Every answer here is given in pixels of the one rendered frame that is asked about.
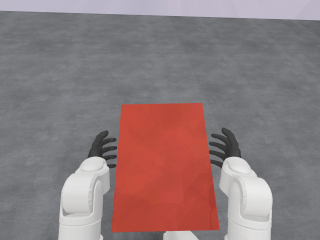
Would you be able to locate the robot left hand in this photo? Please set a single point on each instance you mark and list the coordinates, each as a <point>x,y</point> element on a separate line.
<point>97,150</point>

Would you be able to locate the robot right hand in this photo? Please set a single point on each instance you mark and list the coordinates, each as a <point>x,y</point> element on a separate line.
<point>231,147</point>

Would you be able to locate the robot left forearm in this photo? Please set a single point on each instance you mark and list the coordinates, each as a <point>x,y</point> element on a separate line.
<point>81,204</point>

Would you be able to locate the carton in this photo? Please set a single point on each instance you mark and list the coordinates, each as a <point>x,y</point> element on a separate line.
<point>163,176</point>

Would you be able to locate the robot right forearm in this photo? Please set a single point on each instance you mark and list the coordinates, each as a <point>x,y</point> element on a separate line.
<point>250,201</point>

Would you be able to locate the robot right thigh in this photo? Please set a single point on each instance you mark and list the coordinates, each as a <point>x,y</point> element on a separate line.
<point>179,235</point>

